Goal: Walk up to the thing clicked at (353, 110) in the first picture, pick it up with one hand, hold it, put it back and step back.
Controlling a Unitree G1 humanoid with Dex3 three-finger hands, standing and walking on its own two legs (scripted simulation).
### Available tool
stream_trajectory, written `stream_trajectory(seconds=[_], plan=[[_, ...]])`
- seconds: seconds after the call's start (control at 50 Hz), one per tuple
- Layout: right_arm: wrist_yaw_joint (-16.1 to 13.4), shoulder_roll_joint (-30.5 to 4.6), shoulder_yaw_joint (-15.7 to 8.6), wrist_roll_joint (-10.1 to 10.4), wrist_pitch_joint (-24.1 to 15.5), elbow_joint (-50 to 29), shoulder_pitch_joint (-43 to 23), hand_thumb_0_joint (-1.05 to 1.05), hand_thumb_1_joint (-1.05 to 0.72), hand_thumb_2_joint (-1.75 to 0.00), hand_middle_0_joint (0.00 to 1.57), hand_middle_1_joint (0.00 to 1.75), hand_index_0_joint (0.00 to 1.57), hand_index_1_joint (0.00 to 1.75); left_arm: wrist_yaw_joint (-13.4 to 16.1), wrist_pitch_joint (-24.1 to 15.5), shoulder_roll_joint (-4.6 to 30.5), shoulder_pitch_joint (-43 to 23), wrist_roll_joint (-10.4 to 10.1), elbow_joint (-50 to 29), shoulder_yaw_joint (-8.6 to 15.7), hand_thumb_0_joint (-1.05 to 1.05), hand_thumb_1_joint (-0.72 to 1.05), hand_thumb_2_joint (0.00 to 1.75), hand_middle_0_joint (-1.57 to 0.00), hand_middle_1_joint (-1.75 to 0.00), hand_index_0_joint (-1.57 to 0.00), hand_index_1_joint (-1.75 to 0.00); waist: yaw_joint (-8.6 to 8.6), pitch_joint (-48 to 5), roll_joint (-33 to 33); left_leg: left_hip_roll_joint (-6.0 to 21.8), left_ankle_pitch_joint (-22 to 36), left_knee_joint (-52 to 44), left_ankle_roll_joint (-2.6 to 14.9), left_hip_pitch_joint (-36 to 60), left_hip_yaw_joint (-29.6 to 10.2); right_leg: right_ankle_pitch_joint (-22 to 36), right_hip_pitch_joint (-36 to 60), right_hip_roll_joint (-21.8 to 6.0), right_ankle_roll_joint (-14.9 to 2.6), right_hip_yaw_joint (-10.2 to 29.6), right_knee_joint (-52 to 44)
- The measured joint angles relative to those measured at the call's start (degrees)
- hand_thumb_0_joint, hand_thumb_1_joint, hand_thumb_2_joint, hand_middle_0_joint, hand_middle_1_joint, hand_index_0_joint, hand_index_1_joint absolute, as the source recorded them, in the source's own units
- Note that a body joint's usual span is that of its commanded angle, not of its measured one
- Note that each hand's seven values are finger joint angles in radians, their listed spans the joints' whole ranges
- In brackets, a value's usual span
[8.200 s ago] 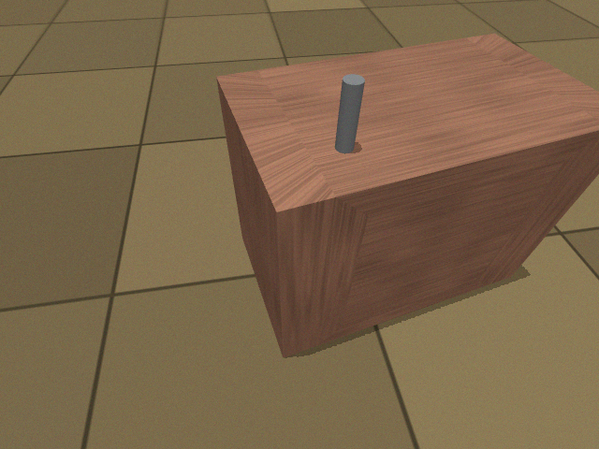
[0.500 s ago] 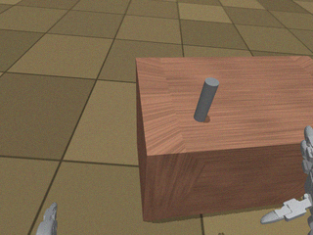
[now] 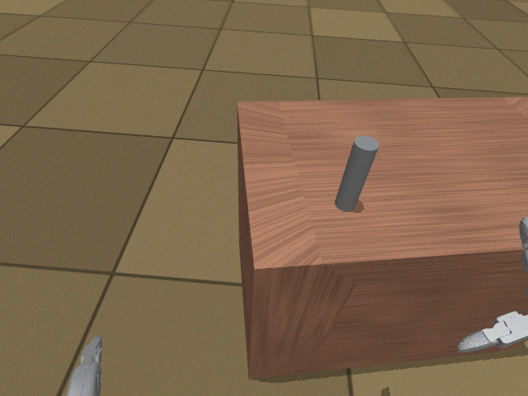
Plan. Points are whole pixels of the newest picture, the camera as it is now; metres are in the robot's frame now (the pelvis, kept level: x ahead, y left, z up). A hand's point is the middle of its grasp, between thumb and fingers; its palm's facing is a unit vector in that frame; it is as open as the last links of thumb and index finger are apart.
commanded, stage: go down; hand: right
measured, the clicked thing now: (354, 176) +0.49 -0.20 +0.06
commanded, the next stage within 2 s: none
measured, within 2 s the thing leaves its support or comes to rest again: neither
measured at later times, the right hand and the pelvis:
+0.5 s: hand (501, 226) +0.30 -0.34 +0.14, palm faces +0.18 +0.98 -0.08, open 17.6 cm; pelvis +0.00 -0.01 +0.00, yaw +0 degrees
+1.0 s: hand (495, 193) +0.36 -0.36 +0.14, palm faces +0.13 +0.99 +0.01, open 17.6 cm; pelvis +0.00 -0.01 -0.01, yaw +1 degrees
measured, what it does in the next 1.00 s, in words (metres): stands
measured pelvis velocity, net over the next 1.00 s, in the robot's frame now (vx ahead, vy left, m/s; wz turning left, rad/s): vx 0.00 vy -0.01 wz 0.02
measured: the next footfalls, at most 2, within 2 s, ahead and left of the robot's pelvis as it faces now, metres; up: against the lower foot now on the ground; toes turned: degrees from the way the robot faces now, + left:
none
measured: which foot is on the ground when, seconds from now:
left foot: down 0.00-1.00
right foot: down 0.00-1.00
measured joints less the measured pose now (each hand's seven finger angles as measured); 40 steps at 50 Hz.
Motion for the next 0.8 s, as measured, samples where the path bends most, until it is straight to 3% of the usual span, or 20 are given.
stream_trajectory(seconds=[0.26, 0.5, 0.66, 0.8], plan=[[8.31, -3.95, -2.40, 4.67, 5.31, 10.16, -10.53, -0.02, 0.53, -0.04, 0.05, 0.05, 0.05, 0.05, 3.13, -1.00, 0.39, 0.04, -0.65, 0.39, -3.29, -0.01, -0.53, 0.04, -0.06, -0.04, -0.05, -0.05, 0.29, -0.81, 0.52, 0.25, -0.05, 0.24, -0.25, -1.10, 0.05, -0.30, -1.40, 0.25, -0.29, 0.06, 0.77], [18.66, -11.76, -5.23, 8.58, 11.12, 30.85, -27.92, -0.02, 0.55, -0.04, 0.04, 0.05, 0.04, 0.05, 5.12, -4.10, 1.55, -0.06, -1.25, 1.56, -6.64, -0.01, -0.54, 0.04, -0.06, -0.04, -0.06, -0.05, 1.53, -2.61, 1.31, 0.23, 0.20, 1.11, -0.42, -4.19, -0.09, -0.61, -4.88, 0.27, -0.50, -0.03, 2.58], [23.58, -15.90, -6.46, 9.55, 13.36, 41.67, -35.91, -0.02, 0.57, -0.04, 0.04, 0.05, 0.04, 0.06, 5.61, -5.60, 2.76, 0.94, -1.28, 1.61, -8.01, -0.01, -0.54, 0.04, -0.06, -0.05, -0.06, -0.05, 2.51, -3.02, 1.36, -0.30, 0.64, 1.64, -0.44, -6.95, -0.59, -1.01, -7.92, -0.23, -0.56, -0.47, 4.27], [24.95, -19.33, -6.81, 8.39, 13.15, 48.31, -41.30, -0.02, 0.58, -0.04, 0.04, 0.06, 0.04, 0.06, 6.00, -6.75, 2.95, 0.89, -0.83, 0.71, -9.40, -0.01, -0.54, 0.05, -0.06, -0.05, -0.06, -0.05, 3.27, -2.92, 1.74, -0.70, 0.69, 2.55, -0.34, -9.38, -0.69, -1.43, -10.59, -0.61, -0.49, -0.52, 5.89]])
